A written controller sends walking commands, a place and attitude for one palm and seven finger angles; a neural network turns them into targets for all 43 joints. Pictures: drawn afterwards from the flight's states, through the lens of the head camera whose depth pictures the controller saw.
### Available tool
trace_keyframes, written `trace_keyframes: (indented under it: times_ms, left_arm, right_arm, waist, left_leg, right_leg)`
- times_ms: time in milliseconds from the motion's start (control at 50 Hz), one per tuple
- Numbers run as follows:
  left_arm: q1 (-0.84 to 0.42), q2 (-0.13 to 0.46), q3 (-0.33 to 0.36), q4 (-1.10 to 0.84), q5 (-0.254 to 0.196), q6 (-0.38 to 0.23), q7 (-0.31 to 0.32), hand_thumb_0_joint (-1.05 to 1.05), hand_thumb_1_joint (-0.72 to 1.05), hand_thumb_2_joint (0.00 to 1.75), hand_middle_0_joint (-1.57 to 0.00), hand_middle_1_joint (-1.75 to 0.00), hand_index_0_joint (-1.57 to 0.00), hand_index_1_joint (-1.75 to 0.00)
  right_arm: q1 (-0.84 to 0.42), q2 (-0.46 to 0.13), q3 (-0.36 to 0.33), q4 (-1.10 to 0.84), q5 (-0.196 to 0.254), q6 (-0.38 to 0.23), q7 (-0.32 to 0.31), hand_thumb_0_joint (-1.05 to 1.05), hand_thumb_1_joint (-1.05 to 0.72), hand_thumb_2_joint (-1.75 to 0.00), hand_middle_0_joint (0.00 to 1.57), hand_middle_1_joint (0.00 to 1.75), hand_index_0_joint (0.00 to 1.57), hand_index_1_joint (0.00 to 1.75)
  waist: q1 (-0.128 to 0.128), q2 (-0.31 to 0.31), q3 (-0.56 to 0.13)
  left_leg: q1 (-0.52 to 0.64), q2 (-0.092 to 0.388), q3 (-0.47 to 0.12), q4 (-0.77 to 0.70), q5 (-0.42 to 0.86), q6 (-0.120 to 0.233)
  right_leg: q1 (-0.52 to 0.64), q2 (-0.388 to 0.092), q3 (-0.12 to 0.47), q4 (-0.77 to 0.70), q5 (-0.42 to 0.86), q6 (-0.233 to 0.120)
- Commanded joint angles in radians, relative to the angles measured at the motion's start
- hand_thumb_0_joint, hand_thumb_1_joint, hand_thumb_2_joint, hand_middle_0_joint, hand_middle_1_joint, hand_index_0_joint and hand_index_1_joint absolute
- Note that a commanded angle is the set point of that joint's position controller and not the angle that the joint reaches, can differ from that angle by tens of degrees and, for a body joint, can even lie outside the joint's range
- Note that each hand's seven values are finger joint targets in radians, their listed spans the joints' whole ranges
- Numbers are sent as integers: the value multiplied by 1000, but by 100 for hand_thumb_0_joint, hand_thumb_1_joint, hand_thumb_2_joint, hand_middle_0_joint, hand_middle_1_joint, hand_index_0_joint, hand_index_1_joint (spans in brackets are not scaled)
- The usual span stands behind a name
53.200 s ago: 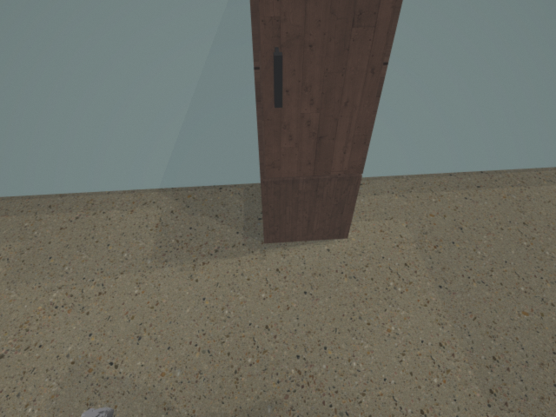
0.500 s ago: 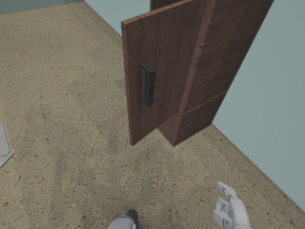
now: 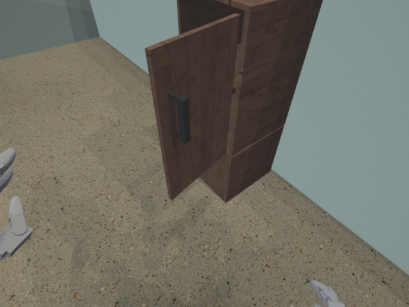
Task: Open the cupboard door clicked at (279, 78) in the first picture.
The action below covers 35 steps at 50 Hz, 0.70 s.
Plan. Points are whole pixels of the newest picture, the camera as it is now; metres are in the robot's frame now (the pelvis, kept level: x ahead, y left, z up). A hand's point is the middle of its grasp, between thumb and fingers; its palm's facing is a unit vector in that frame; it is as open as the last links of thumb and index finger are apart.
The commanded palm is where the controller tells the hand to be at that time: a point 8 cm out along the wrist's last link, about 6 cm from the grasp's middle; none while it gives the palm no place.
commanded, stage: stop stepping back and stand still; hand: left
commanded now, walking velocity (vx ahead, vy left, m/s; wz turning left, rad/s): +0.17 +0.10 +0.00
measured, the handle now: (178, 118) +0.59 +0.11 +0.05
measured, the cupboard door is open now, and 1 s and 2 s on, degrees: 100 100 100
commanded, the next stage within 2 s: let the arm hang, fingers relaxed in 0.20 s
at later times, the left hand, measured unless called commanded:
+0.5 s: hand out of the picture +0.13 +0.26 -0.11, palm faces +0.08 -0.94 -0.33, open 7.4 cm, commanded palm none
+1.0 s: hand out of the picture -0.09 +0.22 -0.17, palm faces +0.09 -0.97 -0.23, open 7.3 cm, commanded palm none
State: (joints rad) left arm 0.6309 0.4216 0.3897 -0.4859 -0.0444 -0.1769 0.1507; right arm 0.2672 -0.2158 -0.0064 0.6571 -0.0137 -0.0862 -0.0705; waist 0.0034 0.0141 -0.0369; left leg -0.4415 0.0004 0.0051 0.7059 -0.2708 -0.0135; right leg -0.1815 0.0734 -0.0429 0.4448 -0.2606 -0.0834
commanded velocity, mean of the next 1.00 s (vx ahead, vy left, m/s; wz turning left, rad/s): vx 0.01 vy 0.01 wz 0.00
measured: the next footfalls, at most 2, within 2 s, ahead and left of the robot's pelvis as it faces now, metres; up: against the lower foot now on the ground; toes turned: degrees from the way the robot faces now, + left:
left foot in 0.16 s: +0.05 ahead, +0.14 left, +0.00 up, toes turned +5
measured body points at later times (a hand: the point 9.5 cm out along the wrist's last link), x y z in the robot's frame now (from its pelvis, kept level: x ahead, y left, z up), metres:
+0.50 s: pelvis -0.02 +0.03 -0.01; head -0.01 +0.02 +0.44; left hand +0.13 +0.31 -0.08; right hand +0.14 -0.20 -0.13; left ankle +0.01 +0.14 -0.74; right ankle -0.01 -0.07 -0.74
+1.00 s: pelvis -0.02 +0.04 +0.00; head -0.01 +0.03 +0.45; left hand -0.09 +0.27 -0.15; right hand -0.04 -0.18 -0.16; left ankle +0.01 +0.14 -0.74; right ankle -0.01 -0.07 -0.74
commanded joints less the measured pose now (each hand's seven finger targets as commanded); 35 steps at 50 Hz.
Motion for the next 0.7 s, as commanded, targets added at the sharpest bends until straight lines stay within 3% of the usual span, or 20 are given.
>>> trace_keyframes:
  times_ms: [0, 80, 120, 140, 180, 200, 260, 280, 300, 320, 340, 360, 380, 400, 440, 500, 580, 600, 640, 680]
  left_arm:
    - [-251, 172, 105, -84, 15, -67, 31, 0, 90, 90, -20, -30, -20, -30]
    - [-241, 168, 103, -99, 18, -81, 36, 0, 90, 90, -20, -30, -20, -30]
    - [-211, 166, 114, -150, 14, -92, 35, 0, 90, 90, -20, -30, -20, -30]
    - [-184, 169, 127, -173, 11, -96, 33, 0, 90, 90, -20, -30, -20, -30]
    - [-135, 191, 158, -186, 12, -99, 28, 0, 90, 90, -20, -30, -20, -30]
    - [-144, 169, 136, -198, 13, -100, 26, 0, 90, 90, -20, -30, -20, -30]
    - [-126, 147, 128, -149, 6, -95, 24, 0, 90, 90, -20, -30, -20, -30]
    - [-199, -38, -311, 596, 76, 35, -104, 0, 90, 90, -20, -30, -20, -30]
    - [-194, -59, -267, 647, 81, 137, -141, 0, 90, 90, -20, -30, -20, -30]
    - [-204, -87, -275, 674, 79, 162, -147, 0, 90, 90, -20, -30, -20, -30]
    - [-234, -87, -285, 720, 79, 167, -154, 0, 90, 90, -20, -30, -20, -30]
    - [-270, -71, -290, 770, 80, 166, -156, 0, 90, 90, -20, -30, -20, -30]
    - [-309, -59, -298, 828, 82, 163, -156, 0, 90, 90, -20, -30, -20, -30]
    - [-333, -48, -302, 894, 79, 161, -153, 0, 90, 90, -20, -30, -20, -30]
    - [-385, -48, -318, 1026, 74, 168, -144, 0, 90, 90, -20, -30, -20, -30]
    - [-393, -78, -344, 1205, 64, 182, -131, 0, 90, 90, -20, -30, -20, -30]
    - [-343, -111, -343, 1389, 62, 176, -126, 0, 90, 90, -20, -30, -20, -30]
    - [-333, -129, -340, 1417, 60, 177, -126, 0, 90, 90, -20, -30, -20, -30]
    - [-322, -128, -348, 1469, 56, 177, -128, 0, 90, 90, -20, -30, -20, -30]
    - [-313, -135, -352, 1511, 57, 176, -128, 0, 90, 90, -20, -30, -20, -30]
  right_arm:
    - [-133, -117, -33, -135, 7, -71, -25, 0, -90, -90, 20, 30, 20, 30]
    - [-137, -117, -35, -137, 10, -96, -29, 0, -90, -90, 20, 30, 20, 30]
    - [-130, -121, -37, -148, 7, -96, -21, 0, -90, -90, 20, 30, 20, 30]
    - [-133, -129, -43, -159, 8, -95, -17, 0, -90, -90, 20, 30, 20, 30]
    - [-119, -119, -34, -154, 8, -92, -12, 0, -90, -90, 20, 30, 20, 30]
    - [-117, -111, -26, -162, 11, -90, -8, 0, -90, -90, 20, 30, 20, 30]
    - [-117, -118, -32, -168, 17, -89, -4, 0, -90, -90, 20, 30, 20, 30]
    - [-178, -215, -70, 56, 30, -145, 79, 0, -90, -90, 20, 30, 20, 30]
    - [-86, -231, -77, 72, 10, -51, 82, 0, -90, -90, 20, 30, 20, 30]
    - [-67, -180, -62, 57, 4, -14, 75, 0, -90, -90, 20, 30, 20, 30]
    - [-82, -172, -47, 49, -1, 4, 72, 0, -90, -90, 20, 30, 20, 30]
    - [-97, -172, -40, 51, -5, 16, 69, 0, -90, -90, 20, 30, 20, 30]
    - [-101, -164, -37, 58, -8, 24, 67, 0, -90, -90, 20, 30, 20, 30]
    - [-102, -170, -37, 72, -11, 34, 65, 0, -90, -90, 20, 30, 20, 30]
    - [-99, -151, -29, 115, -15, 57, 62, 0, -90, -90, 20, 30, 20, 30]
    - [-106, -124, -10, 184, -18, 76, 58, 0, -90, -90, 20, 30, 20, 30]
    - [-74, -91, -6, 273, -13, 84, 44, 0, -90, -90, 20, 30, 20, 30]
    - [-53, -78, -9, 291, -15, 85, 41, 0, -90, -90, 20, 30, 20, 30]
    - [-29, -65, -8, 324, -12, 90, 39, 0, -90, -90, 20, 30, 20, 30]
    - [3, -68, -13, 348, -8, 91, 36, 0, -90, -90, 20, 30, 20, 30]
  waist:
    - [-21, -78, 82]
    - [3, -85, 71]
    - [6, -25, 41]
    - [10, 18, 13]
    - [3, 111, -28]
    - [-2, 111, -23]
    - [-5, 57, -13]
    - [-50, 17, 48]
    - [-15, 33, 0]
    - [-8, -1, -19]
    - [0, -30, -16]
    - [3, -114, -14]
    - [0, -193, -29]
    - [-6, -224, -54]
    - [-18, -184, -46]
    - [-4, 25, -13]
    - [3, 105, 3]
    - [-2, 164, 0]
    - [-1, 174, 25]
    - [-2, 84, 55]
  left_leg:
    - [6, 39, -9, 59, -46, 19]
    - [139, 29, 34, -190, -24, 50]
    - [221, 50, 3, -286, 48, 65]
    - [265, 83, -25, -286, 156, 73]
    - [278, 102, -47, -283, 285, 67]
    - [238, 115, -73, -300, 302, 67]
    - [188, 107, -61, -297, 238, 53]
    - [171, 115, -46, -170, 355, 43]
    - [144, 122, -52, -202, 362, 54]
    - [115, 127, -71, -204, 290, 72]
    - [83, 128, -97, -214, 233, 86]
    - [73, 118, -109, -207, 214, 89]
    - [93, 96, -96, -191, 220, 77]
    - [130, 78, -82, -171, 229, 69]
    - [187, 62, -71, -187, 249, 55]
    - [197, 93, -104, -285, 270, 62]
    - [207, 89, -101, -328, 151, 57]
    - [204, 92, -103, -341, 119, 58]
    - [186, 95, -114, -371, 53, 58]
    - [183, 104, -126, -388, 29, 61]
  right_leg:
    - [-135, -307, 293, -241, -197, -44]
    - [-76, -284, 263, -186, -107, -15]
    - [-42, -216, 196, -110, 1, 37]
    - [-30, -179, 168, -68, 111, 66]
    - [-19, -136, 110, -18, 207, 74]
    - [16, -118, 83, -3, 202, 78]
    - [40, -112, 92, -25, 201, 76]
    - [-114, -162, 14, 97, 275, 62]
    - [-83, -174, 62, 93, 250, 54]
    - [-68, -158, 41, 100, 192, 50]
    - [-63, -155, 41, 101, 148, 49]
    - [-46, -159, 51, 80, 146, 44]
    - [-32, -179, 81, 51, 175, 30]
    - [-28, -208, 104, 31, 217, 16]
    - [-37, -222, 111, 15, 255, 8]
    - [-6, -173, 79, 3, 144, 45]
    - [30, -168, 78, -71, 82, 37]
    - [36, -169, 71, -78, 74, 34]
    - [38, -165, 60, -91, 54, 32]
    - [29, -161, 50, -103, 39, 32]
